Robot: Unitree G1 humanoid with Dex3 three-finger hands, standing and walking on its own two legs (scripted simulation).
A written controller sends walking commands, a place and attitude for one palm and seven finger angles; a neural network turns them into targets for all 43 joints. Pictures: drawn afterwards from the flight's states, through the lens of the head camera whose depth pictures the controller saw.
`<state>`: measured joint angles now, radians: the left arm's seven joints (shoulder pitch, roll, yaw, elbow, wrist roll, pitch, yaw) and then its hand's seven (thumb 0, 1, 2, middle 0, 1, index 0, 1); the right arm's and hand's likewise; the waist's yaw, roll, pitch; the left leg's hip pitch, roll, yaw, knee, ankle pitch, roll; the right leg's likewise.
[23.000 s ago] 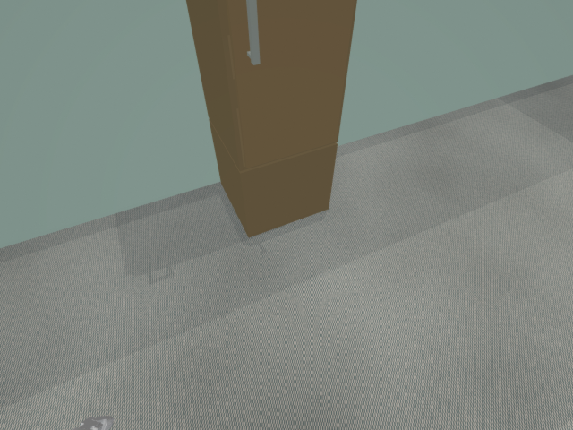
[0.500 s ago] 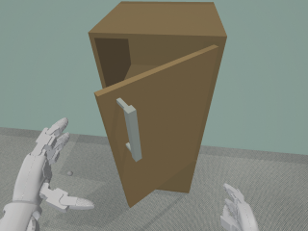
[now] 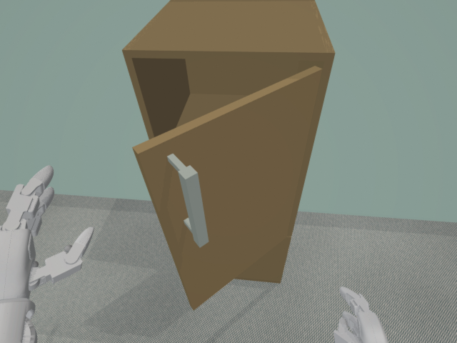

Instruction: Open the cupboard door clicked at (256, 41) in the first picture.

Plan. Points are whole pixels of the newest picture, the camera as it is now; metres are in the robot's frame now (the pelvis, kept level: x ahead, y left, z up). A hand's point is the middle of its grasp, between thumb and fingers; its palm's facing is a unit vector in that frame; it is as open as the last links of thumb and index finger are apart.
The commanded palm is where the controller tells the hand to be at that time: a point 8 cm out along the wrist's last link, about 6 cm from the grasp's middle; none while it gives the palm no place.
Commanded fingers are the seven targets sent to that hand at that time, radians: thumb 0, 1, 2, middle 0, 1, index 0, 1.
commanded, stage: draw the hand back to the body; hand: left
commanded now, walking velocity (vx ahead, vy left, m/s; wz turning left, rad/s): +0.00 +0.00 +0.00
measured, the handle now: (188, 203) +0.29 +0.11 +0.13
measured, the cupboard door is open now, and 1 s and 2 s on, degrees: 44 44 44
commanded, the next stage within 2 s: step back with the hand held close in 0.48 s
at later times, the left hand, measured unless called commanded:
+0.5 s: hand (54, 247) +0.18 +0.26 +0.16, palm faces +0.46 -0.79 -0.40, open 7.4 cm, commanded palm +0.13 +0.30 +0.17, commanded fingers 0.00 0.90 0.90 -0.20 -0.30 -0.20 -0.30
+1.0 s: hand (46, 262) +0.16 +0.26 +0.15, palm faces +0.32 -0.77 -0.55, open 7.4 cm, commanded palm +0.10 +0.31 +0.17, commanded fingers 0.00 0.90 0.90 -0.20 -0.30 -0.20 -0.30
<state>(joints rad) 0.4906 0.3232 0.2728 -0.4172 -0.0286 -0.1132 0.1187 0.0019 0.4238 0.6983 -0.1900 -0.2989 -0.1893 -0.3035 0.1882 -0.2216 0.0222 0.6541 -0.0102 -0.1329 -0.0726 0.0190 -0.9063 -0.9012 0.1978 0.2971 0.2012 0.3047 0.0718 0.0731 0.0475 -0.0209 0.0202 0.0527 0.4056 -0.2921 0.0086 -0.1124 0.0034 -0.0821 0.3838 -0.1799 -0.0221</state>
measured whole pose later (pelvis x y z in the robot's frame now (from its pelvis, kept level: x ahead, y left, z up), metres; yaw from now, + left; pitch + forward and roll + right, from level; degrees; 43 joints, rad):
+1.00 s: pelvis -0.05 +0.02 -0.01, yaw -2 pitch +0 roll +1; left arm 0.57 0.43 0.41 -0.50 -0.02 -0.18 0.13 0.01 0.89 0.90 -0.21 -0.30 -0.21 -0.30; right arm 0.17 -0.23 -0.02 0.56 0.01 -0.03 -0.08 0.02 -0.91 -0.90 0.20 0.30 0.20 0.30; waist 0.00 0.00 0.06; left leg -0.25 -0.01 0.10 0.51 -0.26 0.04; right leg -0.36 -0.03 -0.03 0.48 -0.13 0.00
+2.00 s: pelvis -0.22 +0.02 -0.02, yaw -5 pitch +4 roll -1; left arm 0.49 0.41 0.45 -0.55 -0.05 -0.26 0.15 0.01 0.89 0.90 -0.20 -0.30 -0.20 -0.30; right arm 0.13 -0.15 0.03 0.63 -0.01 -0.16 -0.04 0.02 -0.90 -0.90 0.20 0.30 0.20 0.31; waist 0.07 -0.02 0.02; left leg -0.61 0.06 0.10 0.63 -0.24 -0.03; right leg -0.14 -0.01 0.01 0.47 -0.38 -0.02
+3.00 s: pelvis -0.33 +0.07 -0.03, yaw +0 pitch +1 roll +0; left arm 0.30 0.32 0.21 0.15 0.03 -0.01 0.04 0.00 0.90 0.90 -0.20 -0.30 -0.20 -0.30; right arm 0.21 -0.25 -0.01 0.77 -0.04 -0.06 -0.01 0.01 -0.91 -0.90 0.20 0.30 0.20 0.30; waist -0.03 0.04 -0.05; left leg -0.38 -0.03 0.00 0.69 -0.33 0.03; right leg -0.46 -0.01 0.02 0.95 -0.48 0.00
